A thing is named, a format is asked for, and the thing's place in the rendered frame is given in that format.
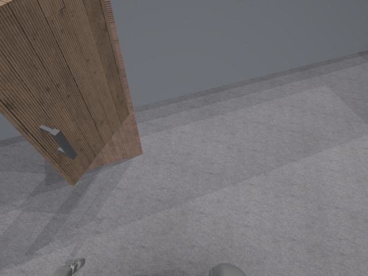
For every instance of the left robot hand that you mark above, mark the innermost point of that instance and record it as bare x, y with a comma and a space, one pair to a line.
69, 267

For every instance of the handle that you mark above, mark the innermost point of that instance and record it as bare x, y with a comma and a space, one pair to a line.
65, 147

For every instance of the right robot thigh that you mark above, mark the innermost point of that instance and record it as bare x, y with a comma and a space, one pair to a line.
224, 269

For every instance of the cupboard door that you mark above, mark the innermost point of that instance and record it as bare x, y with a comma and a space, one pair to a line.
58, 68

